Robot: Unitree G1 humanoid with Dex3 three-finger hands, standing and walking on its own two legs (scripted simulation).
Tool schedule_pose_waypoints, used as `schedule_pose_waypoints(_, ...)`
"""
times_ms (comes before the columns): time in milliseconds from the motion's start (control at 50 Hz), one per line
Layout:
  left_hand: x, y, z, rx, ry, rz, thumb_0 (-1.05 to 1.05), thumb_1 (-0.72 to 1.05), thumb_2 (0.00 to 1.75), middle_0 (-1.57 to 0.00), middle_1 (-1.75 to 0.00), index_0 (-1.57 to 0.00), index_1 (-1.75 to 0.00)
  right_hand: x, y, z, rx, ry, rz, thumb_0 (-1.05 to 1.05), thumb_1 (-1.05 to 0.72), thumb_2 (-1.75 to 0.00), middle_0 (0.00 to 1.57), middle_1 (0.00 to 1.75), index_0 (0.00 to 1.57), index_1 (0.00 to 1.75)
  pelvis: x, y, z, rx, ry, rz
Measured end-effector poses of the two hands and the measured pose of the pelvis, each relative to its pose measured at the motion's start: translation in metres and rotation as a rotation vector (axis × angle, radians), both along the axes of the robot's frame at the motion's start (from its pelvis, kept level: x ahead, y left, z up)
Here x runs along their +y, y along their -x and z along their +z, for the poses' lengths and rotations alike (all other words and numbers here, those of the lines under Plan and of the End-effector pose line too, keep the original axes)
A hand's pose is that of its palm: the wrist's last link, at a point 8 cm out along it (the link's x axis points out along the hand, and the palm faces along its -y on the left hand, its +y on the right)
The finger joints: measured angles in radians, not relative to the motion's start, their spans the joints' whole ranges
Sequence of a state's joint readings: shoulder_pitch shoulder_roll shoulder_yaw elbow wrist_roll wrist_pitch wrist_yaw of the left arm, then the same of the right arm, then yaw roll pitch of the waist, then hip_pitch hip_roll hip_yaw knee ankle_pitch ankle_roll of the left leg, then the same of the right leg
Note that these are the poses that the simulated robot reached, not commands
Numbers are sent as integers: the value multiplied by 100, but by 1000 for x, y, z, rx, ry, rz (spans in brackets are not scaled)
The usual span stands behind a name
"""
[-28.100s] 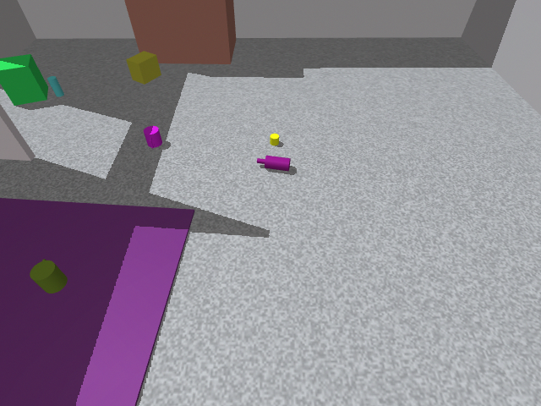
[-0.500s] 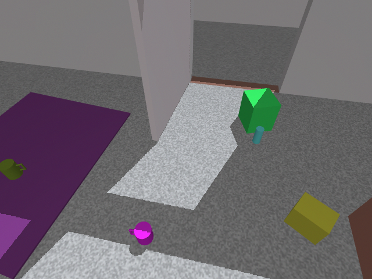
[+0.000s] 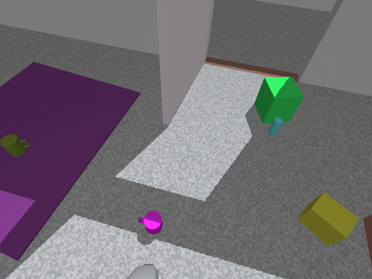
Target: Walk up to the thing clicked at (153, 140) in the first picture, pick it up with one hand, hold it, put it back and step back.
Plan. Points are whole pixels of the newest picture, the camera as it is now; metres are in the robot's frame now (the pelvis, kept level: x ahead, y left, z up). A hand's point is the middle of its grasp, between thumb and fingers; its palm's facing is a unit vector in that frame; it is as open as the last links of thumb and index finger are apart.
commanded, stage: walk up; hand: left
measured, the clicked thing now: (150, 222) +0.44 +0.16 -0.71
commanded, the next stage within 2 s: none
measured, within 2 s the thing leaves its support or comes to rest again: neither
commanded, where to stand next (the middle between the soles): +0.03 -0.07 m, yaw -4 degrees
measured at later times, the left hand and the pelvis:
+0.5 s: hand out of the picture +0.04 +0.21 -0.17, palm faces -0.15 -0.91 -0.38, open 7.3 cm; pelvis -0.07 -0.06 -0.03, yaw -7 degrees
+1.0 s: hand out of the picture -0.03 +0.26 -0.11, palm faces +0.00 -0.89 -0.46, open 7.4 cm; pelvis -0.07 -0.04 +0.01, yaw -1 degrees
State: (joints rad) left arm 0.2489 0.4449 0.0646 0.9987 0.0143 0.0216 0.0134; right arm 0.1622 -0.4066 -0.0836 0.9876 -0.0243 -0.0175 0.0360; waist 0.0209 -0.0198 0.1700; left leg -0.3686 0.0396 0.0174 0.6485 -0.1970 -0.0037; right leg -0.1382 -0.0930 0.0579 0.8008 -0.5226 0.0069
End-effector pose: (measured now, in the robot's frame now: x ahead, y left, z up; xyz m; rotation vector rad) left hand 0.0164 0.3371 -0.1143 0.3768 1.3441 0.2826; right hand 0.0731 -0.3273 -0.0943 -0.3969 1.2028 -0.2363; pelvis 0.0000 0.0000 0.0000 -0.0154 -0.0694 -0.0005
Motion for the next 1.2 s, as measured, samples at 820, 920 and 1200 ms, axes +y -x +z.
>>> schedule_pose_waypoints(820, -93, 39, 61, -262, -66, -113, 0, 90, 90, -21, -30, -21, -30, -74, 158, -28, 101, -100, -44, 1, -90, -90, 21, 30, 21, 30, -80, 81, 9, 25, -41, -37)
schedule_pose_waypoints(920, -66, 58, 60, -217, -66, -87, 0, 90, 90, -21, -30, -20, -30, -62, 129, -15, 39, -103, 4, 1, -91, -90, 21, 30, 21, 30, -64, 77, 11, 3, -35, -15)
schedule_pose_waypoints(1200, -40, 5, -2, -156, 96, -107, 1, 91, 90, -21, -29, -20, -30, -2, 78, 22, -97, 7, 11, 1, -90, -90, 21, 30, 21, 30, -16, 49, 6, 13, -12, -26)
